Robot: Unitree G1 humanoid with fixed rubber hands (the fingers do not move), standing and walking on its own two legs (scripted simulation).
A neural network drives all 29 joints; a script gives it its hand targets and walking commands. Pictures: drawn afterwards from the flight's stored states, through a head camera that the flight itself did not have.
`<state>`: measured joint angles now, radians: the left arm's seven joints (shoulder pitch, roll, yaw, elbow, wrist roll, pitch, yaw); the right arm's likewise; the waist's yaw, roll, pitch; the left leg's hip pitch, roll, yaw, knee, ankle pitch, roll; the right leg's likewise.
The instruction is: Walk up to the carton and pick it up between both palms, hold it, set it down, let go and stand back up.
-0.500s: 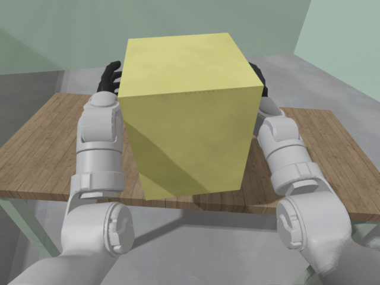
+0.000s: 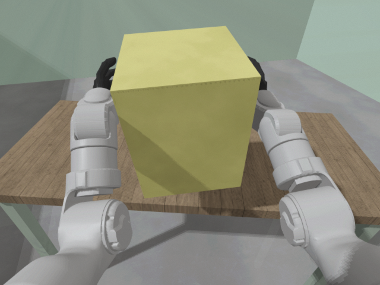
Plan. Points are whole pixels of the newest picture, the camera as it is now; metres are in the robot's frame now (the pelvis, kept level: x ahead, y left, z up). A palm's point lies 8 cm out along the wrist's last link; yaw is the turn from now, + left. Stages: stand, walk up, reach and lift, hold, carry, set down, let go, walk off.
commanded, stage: reach and lift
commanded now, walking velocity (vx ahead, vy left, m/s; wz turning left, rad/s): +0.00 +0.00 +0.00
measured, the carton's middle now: (184, 113) +0.37 -0.01 +0.23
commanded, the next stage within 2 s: hold in 0.48 s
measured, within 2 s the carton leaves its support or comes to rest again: neither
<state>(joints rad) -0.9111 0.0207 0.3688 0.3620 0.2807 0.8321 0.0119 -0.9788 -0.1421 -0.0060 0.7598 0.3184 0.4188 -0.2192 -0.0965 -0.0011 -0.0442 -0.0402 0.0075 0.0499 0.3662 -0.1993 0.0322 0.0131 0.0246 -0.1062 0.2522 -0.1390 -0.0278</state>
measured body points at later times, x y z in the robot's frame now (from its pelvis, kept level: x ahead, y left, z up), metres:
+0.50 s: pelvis -0.01 +0.00 +0.00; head -0.09 +0.01 +0.44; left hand +0.39 +0.14 +0.30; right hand +0.38 -0.16 +0.30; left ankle +0.01 +0.09 -0.75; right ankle +0.01 -0.10 -0.75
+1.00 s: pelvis +0.00 +0.00 +0.00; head -0.09 +0.00 +0.44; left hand +0.38 +0.14 +0.30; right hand +0.38 -0.16 +0.32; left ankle +0.01 +0.09 -0.75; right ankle +0.01 -0.10 -0.75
